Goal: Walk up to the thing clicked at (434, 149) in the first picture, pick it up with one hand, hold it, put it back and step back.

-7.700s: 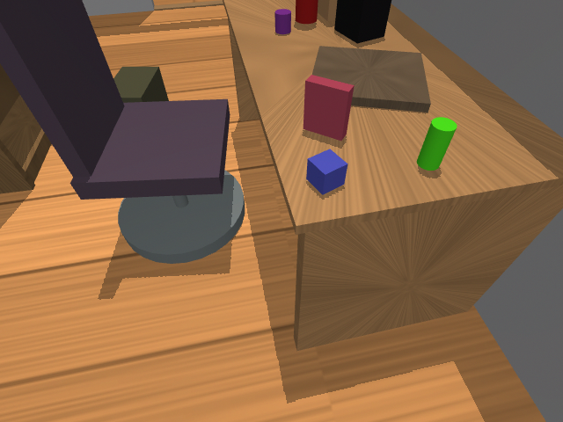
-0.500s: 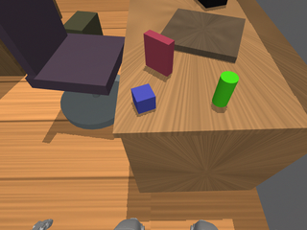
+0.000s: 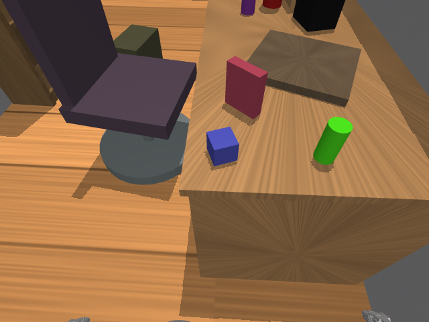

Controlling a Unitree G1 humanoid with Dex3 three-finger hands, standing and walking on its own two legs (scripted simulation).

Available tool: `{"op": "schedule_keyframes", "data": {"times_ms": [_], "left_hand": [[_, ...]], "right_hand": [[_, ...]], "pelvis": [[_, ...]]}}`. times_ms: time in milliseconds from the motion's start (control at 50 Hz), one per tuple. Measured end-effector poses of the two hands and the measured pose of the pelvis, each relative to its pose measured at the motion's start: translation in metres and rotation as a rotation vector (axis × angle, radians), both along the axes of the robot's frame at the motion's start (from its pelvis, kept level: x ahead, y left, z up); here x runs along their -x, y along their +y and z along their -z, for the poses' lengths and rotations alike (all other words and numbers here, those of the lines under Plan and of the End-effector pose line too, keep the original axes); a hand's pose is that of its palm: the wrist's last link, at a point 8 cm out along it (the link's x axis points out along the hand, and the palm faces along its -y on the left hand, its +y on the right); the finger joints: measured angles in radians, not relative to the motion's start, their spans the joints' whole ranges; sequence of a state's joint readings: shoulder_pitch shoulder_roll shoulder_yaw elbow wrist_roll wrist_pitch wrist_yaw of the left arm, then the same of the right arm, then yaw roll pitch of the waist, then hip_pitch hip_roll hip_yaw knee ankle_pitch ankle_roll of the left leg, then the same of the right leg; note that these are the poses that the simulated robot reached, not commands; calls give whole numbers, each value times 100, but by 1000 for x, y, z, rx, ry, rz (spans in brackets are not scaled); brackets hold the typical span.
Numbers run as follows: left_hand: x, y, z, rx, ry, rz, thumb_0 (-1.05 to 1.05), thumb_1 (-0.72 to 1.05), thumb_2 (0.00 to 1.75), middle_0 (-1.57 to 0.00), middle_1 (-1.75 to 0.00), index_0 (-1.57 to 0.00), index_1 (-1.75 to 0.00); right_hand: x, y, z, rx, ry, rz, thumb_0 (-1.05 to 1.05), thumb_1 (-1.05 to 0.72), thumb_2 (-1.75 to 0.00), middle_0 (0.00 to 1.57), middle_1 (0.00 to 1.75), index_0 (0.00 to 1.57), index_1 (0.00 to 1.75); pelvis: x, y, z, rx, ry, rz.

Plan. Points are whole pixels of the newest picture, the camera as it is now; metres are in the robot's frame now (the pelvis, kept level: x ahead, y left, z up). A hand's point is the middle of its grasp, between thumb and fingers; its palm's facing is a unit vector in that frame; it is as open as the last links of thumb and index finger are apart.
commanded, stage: walk up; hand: right
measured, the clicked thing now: (331, 142) +0.49 -0.24 +0.03
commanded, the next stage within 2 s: stand in 0.96 s
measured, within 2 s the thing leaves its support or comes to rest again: neither
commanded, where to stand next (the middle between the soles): +0.07 -0.02 m, yaw -1 degrees
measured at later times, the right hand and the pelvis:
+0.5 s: hand out of the picture +0.11 -0.26 -0.12, palm faces -0.04 +0.94 -0.35, open 7.4 cm; pelvis +0.01 -0.01 +0.03, yaw +1 degrees
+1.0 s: hand out of the picture +0.09 -0.27 -0.13, palm faces -0.03 +0.94 -0.34, open 7.4 cm; pelvis +0.02 -0.02 +0.03, yaw +1 degrees
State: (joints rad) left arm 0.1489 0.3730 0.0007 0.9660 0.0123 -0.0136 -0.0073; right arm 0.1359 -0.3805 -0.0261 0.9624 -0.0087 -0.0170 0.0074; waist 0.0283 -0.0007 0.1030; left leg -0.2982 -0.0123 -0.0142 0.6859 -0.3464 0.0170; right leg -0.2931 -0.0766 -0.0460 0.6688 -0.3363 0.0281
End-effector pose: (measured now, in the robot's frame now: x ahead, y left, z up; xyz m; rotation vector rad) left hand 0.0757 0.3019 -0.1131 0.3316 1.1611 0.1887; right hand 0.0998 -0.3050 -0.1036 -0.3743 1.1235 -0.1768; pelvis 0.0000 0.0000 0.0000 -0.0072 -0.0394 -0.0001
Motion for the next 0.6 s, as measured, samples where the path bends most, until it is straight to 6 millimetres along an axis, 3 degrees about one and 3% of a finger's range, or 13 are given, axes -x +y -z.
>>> {"op": "schedule_keyframes", "data": {"times_ms": [220, 420, 600], "left_hand": [[3, 4, -9, 18, 19, -32, 1, 91, 90, -20, -30, -21, -30], [6, -3, -19, 14, 40, -50, 1, 91, 90, -20, -30, -21, -30], [5, -12, -20, 16, 52, -56, 1, 91, 90, -20, -30, -21, -30]], "right_hand": [[-1, 14, -14, -25, 30, 0, 0, -90, -90, 21, 30, 20, 30], [-10, 4, -18, -31, 21, 16, 0, -90, -90, 21, 30, 20, 30], [-2, -4, -16, -32, 53, 34, 0, -90, -90, 21, 30, 20, 30]], "pelvis": [[-3, -1, -17, 5, -6, -9], [-5, -6, -25, -2, -6, -15], [-7, -12, -27, -2, -2, -18]]}}
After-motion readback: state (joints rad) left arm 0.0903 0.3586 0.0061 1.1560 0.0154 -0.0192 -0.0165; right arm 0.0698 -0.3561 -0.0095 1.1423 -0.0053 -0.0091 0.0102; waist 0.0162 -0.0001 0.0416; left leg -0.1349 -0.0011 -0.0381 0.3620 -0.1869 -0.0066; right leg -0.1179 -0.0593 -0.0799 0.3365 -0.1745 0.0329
